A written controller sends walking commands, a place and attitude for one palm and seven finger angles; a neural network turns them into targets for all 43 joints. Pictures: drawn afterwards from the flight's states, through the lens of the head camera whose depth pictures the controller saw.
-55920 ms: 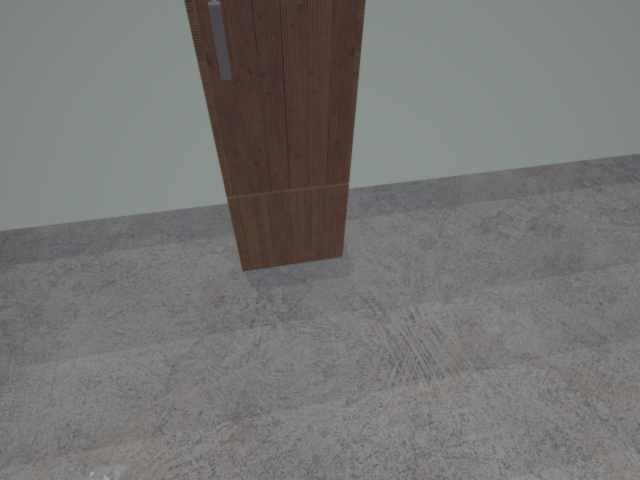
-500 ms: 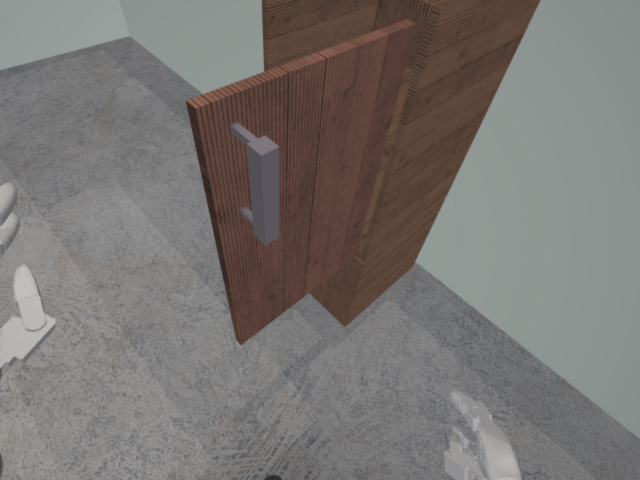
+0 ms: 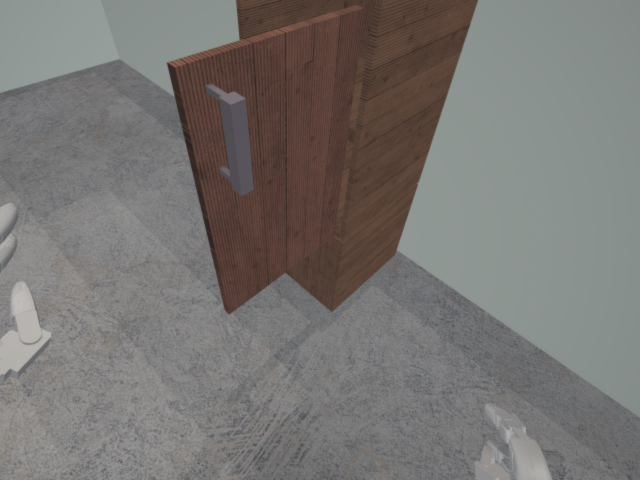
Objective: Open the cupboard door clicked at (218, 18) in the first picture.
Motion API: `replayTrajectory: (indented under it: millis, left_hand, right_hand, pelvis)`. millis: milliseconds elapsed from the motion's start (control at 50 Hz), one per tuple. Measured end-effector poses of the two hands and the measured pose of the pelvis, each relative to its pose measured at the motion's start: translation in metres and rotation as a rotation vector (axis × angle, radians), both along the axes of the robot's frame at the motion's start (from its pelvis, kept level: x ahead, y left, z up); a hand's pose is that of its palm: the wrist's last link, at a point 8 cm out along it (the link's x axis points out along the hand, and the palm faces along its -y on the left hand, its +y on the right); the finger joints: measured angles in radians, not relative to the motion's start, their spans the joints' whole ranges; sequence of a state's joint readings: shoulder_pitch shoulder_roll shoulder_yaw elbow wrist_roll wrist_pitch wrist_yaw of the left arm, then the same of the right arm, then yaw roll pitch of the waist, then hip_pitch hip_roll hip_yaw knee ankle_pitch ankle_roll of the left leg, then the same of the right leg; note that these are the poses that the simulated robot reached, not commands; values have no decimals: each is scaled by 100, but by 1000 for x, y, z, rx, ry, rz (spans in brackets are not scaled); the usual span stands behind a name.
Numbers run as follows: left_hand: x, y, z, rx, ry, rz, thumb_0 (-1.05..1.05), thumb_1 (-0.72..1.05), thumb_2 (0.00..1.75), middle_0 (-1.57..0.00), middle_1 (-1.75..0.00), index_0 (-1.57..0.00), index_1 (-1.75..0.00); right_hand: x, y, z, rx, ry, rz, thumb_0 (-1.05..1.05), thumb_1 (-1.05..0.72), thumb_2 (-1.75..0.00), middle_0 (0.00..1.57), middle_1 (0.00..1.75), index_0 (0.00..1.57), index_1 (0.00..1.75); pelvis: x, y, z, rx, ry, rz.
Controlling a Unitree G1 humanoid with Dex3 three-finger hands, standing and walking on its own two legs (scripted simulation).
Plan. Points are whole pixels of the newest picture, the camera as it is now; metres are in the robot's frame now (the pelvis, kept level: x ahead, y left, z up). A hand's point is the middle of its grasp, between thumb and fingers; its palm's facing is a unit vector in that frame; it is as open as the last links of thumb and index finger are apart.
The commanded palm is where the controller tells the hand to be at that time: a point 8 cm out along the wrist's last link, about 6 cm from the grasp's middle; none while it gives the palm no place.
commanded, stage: stop stepping back and stand still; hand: left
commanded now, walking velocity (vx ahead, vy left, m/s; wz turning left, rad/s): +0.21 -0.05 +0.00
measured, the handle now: (228, 141) +0.54 +0.16 +0.14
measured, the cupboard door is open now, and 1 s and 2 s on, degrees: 89 89 89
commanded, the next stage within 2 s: let the arm hang, fingers relaxed in 0.52 s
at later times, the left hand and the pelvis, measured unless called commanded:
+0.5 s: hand out of the picture +0.15 +0.28 +0.17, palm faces +0.47 -0.76 -0.46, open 7.4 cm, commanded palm +0.08 +0.32 +0.18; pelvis -0.04 +0.01 +0.00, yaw +2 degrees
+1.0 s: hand out of the picture -0.01 +0.20 -0.17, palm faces +0.14 -0.97 -0.19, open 6.8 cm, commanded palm none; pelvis -0.04 +0.01 +0.00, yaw +5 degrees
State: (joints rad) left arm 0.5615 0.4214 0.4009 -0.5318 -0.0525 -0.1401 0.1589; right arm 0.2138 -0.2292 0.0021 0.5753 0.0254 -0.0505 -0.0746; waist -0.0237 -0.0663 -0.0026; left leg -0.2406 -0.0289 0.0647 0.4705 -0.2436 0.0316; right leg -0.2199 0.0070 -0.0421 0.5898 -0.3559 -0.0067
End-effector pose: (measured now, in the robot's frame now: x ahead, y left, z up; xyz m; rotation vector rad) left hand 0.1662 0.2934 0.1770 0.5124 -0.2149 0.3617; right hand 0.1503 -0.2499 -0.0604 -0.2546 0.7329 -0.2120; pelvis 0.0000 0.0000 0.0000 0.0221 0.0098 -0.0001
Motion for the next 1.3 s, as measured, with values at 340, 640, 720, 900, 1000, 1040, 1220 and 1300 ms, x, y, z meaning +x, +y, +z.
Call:
replayTrajectory:
  millis: [340, 640, 720, 900, 1000, 1040, 1220, 1300]
  left_hand:
    - [-68, 22, -2, -46, -95, 105, 1, 89, 90, -21, -30, -21, -30]
    - [-51, 9, 2, 92, 19, 42, 1, 89, 90, -21, -30, -21, -30]
    - [-35, 20, -97, -107, 394, 104, 0, 90, 90, -20, -30, -21, -30]
    - [-146, -62, -313, -610, 1283, 159, 0, 94, 90, -20, -30, -20, -30]
    - [-189, -48, -318, -627, 1374, 259, -5, 102, 89, -21, -30, -21, -30]
    - [-205, -43, -316, -615, 1428, 284, -5, 101, 89, -21, -30, -21, -30]
    - [-249, -36, -306, -593, 1554, 358, -1, 93, 90, -20, -30, -20, -30]
    - [-251, -41, -307, -603, 1557, 352, 0, 92, 90, -20, -30, -20, -30]
  right_hand:
    - [-66, 22, -22, -6, 85, 68, 1, -90, -90, 20, 30, 21, 30]
    - [-41, 41, -36, 127, 33, 109, 1, -90, -90, 20, 30, 21, 30]
    - [-43, 32, -58, 140, 164, 130, 1, -90, -90, 20, 30, 21, 30]
    - [-108, 27, -71, 76, 443, 68, 1, -91, -90, 20, 30, 20, 30]
    - [-150, 33, -73, 78, 608, 42, 1, -91, -90, 20, 30, 20, 30]
    - [-163, 37, -75, 95, 644, 26, 1, -91, -90, 20, 30, 20, 30]
    - [-197, 60, -86, 173, 719, -6, 1, -91, -90, 20, 30, 20, 30]
    - [-204, 69, -88, 193, 726, -11, 1, -91, -90, 20, 30, 20, 30]
  pelvis:
    - [-45, 11, -2, -23, -14, 42]
    - [-39, 5, -6, -23, -17, 38]
    - [-40, 10, -6, -3, -1, 80]
    - [-41, 14, -6, -18, -20, 81]
    - [-41, 12, 2, -27, -23, 87]
    - [-41, 14, 3, -27, -26, 85]
    - [-42, 21, 7, -22, -39, 70]
    - [-43, 23, 8, -20, -41, 65]
